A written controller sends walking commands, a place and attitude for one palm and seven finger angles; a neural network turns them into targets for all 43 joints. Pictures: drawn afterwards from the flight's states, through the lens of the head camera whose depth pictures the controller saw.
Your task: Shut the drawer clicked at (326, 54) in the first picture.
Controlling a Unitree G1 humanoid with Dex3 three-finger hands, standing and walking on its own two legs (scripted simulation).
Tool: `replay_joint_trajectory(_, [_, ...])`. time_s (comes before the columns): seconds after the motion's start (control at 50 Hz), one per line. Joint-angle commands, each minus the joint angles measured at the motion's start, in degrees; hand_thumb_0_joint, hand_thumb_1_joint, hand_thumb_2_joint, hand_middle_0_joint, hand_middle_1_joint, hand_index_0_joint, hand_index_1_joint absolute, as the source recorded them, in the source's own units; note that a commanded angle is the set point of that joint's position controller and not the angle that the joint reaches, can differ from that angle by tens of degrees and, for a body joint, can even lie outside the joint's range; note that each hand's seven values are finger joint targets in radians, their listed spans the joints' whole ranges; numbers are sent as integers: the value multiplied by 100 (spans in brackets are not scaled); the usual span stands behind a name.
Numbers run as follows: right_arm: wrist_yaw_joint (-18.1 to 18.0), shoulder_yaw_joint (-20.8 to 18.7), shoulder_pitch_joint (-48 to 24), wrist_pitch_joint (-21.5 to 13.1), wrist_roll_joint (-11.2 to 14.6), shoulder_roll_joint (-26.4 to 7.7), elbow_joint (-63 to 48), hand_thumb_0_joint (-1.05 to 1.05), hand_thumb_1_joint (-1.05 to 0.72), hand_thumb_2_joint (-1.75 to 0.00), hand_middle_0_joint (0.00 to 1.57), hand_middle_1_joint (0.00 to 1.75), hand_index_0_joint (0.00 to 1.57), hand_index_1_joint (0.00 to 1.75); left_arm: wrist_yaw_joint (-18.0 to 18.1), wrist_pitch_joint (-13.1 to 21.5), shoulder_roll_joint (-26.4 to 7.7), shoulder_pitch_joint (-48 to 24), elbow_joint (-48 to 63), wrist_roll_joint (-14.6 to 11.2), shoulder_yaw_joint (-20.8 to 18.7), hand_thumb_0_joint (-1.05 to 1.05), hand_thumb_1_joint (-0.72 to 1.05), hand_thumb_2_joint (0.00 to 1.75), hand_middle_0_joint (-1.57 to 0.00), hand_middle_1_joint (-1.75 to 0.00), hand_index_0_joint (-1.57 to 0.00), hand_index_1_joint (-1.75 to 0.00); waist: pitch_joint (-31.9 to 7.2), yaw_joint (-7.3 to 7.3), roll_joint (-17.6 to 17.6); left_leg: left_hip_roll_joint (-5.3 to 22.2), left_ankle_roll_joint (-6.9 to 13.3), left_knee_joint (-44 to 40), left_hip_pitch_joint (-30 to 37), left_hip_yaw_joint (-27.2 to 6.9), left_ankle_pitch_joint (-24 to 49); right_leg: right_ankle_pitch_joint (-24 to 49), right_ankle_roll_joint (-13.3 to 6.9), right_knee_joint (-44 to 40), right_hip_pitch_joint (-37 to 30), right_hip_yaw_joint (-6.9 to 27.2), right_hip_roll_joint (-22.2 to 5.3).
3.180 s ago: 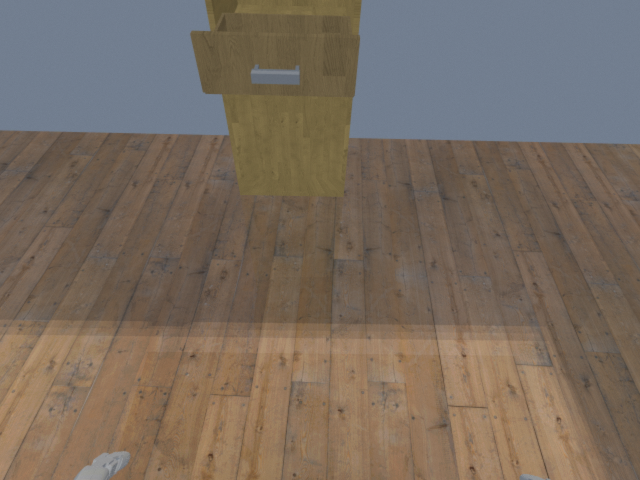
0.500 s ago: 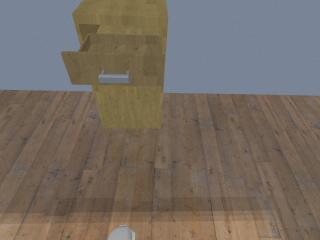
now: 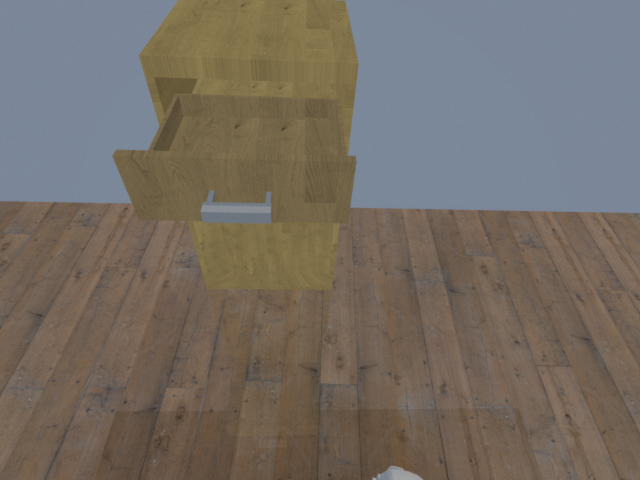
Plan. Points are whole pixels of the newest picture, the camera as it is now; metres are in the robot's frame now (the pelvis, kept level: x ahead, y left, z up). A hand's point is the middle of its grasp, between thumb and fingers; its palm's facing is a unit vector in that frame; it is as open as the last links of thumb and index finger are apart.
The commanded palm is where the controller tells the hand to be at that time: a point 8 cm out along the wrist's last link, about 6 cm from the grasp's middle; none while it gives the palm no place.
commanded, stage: take the last steps up to it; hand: left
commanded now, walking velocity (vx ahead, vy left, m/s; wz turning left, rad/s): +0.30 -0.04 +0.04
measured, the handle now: (238, 204) +0.58 +0.19 -0.03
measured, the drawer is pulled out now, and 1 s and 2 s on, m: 0.30 0.30 0.30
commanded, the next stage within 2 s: come to a stop and stand still in 0.78 s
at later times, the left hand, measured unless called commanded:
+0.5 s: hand out of the picture +0.15 +0.12 -0.17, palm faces +0.10 -0.97 -0.22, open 7.1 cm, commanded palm none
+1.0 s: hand (218, 419) +0.25 +0.17 -0.19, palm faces +0.11 -0.98 -0.17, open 7.3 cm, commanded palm none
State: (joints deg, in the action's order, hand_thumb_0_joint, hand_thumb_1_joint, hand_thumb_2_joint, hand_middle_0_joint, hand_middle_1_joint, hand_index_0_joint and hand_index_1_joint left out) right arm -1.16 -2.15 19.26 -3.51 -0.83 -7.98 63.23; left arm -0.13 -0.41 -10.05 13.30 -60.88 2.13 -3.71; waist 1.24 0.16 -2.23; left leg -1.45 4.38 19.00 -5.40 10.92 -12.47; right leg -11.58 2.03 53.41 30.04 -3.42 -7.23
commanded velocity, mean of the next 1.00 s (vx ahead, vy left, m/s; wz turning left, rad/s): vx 0.18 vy -0.02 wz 0.04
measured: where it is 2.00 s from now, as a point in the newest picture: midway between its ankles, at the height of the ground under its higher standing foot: outside the picture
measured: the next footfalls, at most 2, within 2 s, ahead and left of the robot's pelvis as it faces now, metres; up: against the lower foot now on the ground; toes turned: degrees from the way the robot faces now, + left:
right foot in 0.20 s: +0.18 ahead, -0.15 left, +0.00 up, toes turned -8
left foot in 0.72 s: +0.31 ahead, +0.08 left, +0.00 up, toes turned +8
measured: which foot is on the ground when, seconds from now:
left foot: down 0.00-0.22, up 0.24-0.70, down 0.72-1.00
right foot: up 0.00-0.18, down 0.20-0.74, up 0.76-1.00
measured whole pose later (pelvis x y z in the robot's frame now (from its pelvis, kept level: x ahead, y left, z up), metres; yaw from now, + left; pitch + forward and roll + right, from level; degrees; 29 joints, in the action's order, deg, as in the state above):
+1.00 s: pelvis +0.25 +0.00 +0.00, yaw +2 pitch -2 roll +1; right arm -2.2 -1.5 12.0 -2.7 -0.6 -8.4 60.3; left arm 1.6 -0.2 -9.2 16.5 -62.8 1.6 -2.9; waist 2.0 -1.2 -3.1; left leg -1.0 4.4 22.4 -10.2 10.0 -10.7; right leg -16.9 1.6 54.8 25.8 -2.2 -5.3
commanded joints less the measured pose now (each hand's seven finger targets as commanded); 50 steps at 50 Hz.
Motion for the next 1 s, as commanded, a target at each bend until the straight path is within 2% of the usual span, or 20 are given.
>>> replay_joint_trajectory(0.0, [-37, -155, 731, -92, -52, -684, -49, 0, -90, -90, 20, 30, 20, 30, -48, 120, -159, -443, 423, -48, 10, 0, 90, 90, -20, -30, -20, -30, 584, 224, 711, 1850, 721, -1020, 159, -1439, 832, -195, -50, -817, 409, -24, -50])
replay_joint_trajectory(0.1, [-25, -179, 891, -40, -107, -756, 88, 0, -90, -90, 20, 30, 20, 30, -54, 203, -142, -794, 588, -64, 15, 0, 90, 90, -20, -30, -20, -30, 555, 282, 647, 1909, 641, -632, 131, -1429, 871, -528, -186, -1715, -253, -205, 165])
replay_joint_trajectory(0.16, [-16, -138, 711, -20, -58, -666, 84, 0, -90, -90, 20, 30, 20, 30, -35, 302, -326, 256, 248, -45, -69, 0, 90, 90, -20, -30, -20, -30, -53, -246, 94, 1382, 242, 768, -554, -915, 969, 57, -351, -2753, -2366, -324, 422])
replay_joint_trajectory(0.18, [32, -107, 664, -49, 9, -502, 4, 0, -90, -90, 20, 30, 20, 30, 13, 371, -735, 1037, 41, -15, -160, 0, 90, 90, -20, -30, -20, -30, -571, -567, -674, 951, -9, 2083, -1496, -424, 328, -304, -663, -3035, -3644, 731, -485])
replay_joint_trajectory(0.2, [78, -39, 617, -18, 20, -279, -215, 0, -90, -90, 20, 30, 20, 30, 75, 383, -1347, 1668, -70, -56, -268, 0, 90, 90, -20, -30, -20, -30, -806, -653, -1744, 235, -270, 3710, -2789, -139, -1955, -85, -1205, -3731, -4428, 2554, -1746])
replay_joint_trajectory(0.22, [72, -96, 237, 32, -24, -543, -289, 0, -90, -90, 20, 30, 20, 30, 103, 359, -1277, 1700, -85, -138, -244, 0, 90, 90, -20, -30, -20, -30, -543, -710, -879, 403, -212, 4606, -3034, -769, -2060, -64, -1406, -3977, -3910, 2619, -1847])
replay_joint_trajectory(0.26, [103, -164, 140, 69, -25, -376, -202, 0, -90, -90, 20, 30, 20, 30, 111, 389, -813, 819, 98, -146, -157, 0, 90, 90, -20, -30, -20, -30, 58, -353, -538, 788, -218, 5049, -2981, -979, -1118, -844, -1213, -4246, -2718, 1948, -1476])
replay_joint_trajectory(0.32, [122, -143, 348, 210, -70, -148, -89, 0, -90, -90, 20, 30, 20, 30, 139, 458, -306, 505, 171, -127, -2, 0, 90, 90, -20, -30, -20, -30, 447, 37, -177, 941, -390, 4781, -2601, -963, -361, 7, -984, -4484, -1786, 819, -1028])
replay_joint_trajectory(0.36, [127, -160, 448, 274, -96, -102, -81, 0, -90, -90, 20, 30, 20, 30, 150, 509, -190, 616, 159, -96, -11, 0, 90, 90, -20, -30, -20, -30, 437, 137, -251, 962, -487, 4524, -2578, -888, -164, 349, -992, -4508, -1743, 471, -933])
replay_joint_trajectory(0.48, [216, -145, -521, 265, -73, -241, -477, 0, -90, -90, 20, 30, 20, 30, 119, 559, -432, 1088, -59, -101, 36, 0, 90, 90, -20, -30, -20, -30, 404, -84, -256, 936, -602, 3291, -2853, -722, 28, 1144, -1127, -4421, -2350, 395, -895])
replay_joint_trajectory(0.58, [251, -81, -1210, 181, -48, -261, -719, 0, -90, -90, 20, 30, 20, 30, 128, 513, -563, 1358, -239, -66, 23, 0, 90, 90, -20, -30, -20, -30, 399, -263, -300, 713, -481, 2131, -2334, -528, -186, 1596, -1126, -4117, -2609, 375, -954])
replay_joint_trajectory(0.62, [237, -70, -1192, 142, -34, -287, -744, 0, -90, -90, 20, 30, 20, 30, 132, 467, -607, 1374, -279, -56, -1, 0, 90, 90, -20, -30, -20, -30, 378, -243, -395, 604, -413, 1750, -1862, -463, -276, 1661, -1066, -3884, -2539, 345, -950])
replay_joint_trajectory(0.66, [176, -71, -622, 88, -49, -398, -559, 0, -90, -90, 20, 30, 20, 30, 135, 429, -586, 1255, -316, -93, -2, 0, 90, 90, -20, -30, -20, -30, 157, 60, -258, 422, -343, 963, -817, -324, 164, 1863, -848, -3150, -2328, 30, -669])
replay_joint_trajectory(0.68, [126, -115, -101, 44, -74, -603, -387, 0, -90, -90, 20, 30, 20, 30, 122, 408, -464, 1289, -326, -115, 28, 0, 90, 90, -20, -30, -20, -30, -129, 249, 157, 529, -251, 617, 160, -471, 538, 1739, -663, -2229, -1940, -172, -400])
replay_joint_trajectory(0.7, [63, -247, 496, 1, -116, -1187, -289, 0, -90, -90, 20, 30, 20, 30, 102, 392, -199, 1451, -245, -142, 81, 0, 90, 90, -20, -30, -20, -30, -563, 428, 1271, 1703, 161, 471, 1205, -1841, 1321, 0, -359, -926, -887, -569, 189])
replay_joint_trajectory(0.72, [11, -280, 861, 45, -56, -1488, -219, 0, -90, -90, 20, 30, 20, 30, 101, 412, -81, 1329, -115, -153, 136, 0, 90, 90, -20, -30, -20, -30, -791, 480, 1948, 2664, 761, 4, 1639, -2956, 2399, -2286, -227, 473, 21, -516, 575])
replay_joint_trajectory(0.74, [-18, -246, 729, 110, -33, -1390, -248, 0, -90, -90, 20, 30, 20, 30, 144, 375, -227, 1114, -56, -103, 84, 0, 90, 90, -20, -30, -20, -30, -508, 447, 1213, 2756, 965, -63, 1195, -2710, 2235, -2395, -322, 1088, 152, -122, 358])
replay_joint_trajectory(0.8, [-55, -53, -254, 15, -2, -722, -459, 0, -90, -90, 20, 30, 20, 30, 70, 268, -95, 984, -214, -70, 58, 0, 90, 90, -20, -30, -20, -30, 235, 48, 646, 2118, 593, -589, -335, -1902, 1423, -1245, -238, 1266, -78, 174, 32])
replay_joint_trajectory(0.9, [-99, -2, -391, -37, 12, -430, -471, 0, -90, -90, 20, 30, 20, 30, 139, 51, 122, 1297, -290, -83, 78, 0, 90, 90, -20, -30, -20, -30, 75, -244, 526, 1703, 461, -673, -878, -1102, 2418, -450, -66, 555, -642, 277, 47])
replay_joint_trajectory(0.98, [-141, 21, -421, 77, -16, -569, -407, 0, -90, -90, 20, 30, 20, 30, 220, -81, 99, 1009, -205, -89, 134, 0, 90, 90, -20, -30, -20, -30, 49, -189, 785, 1701, 453, -453, -800, -1040, 2787, -564, 1, -495, -1034, 199, 170])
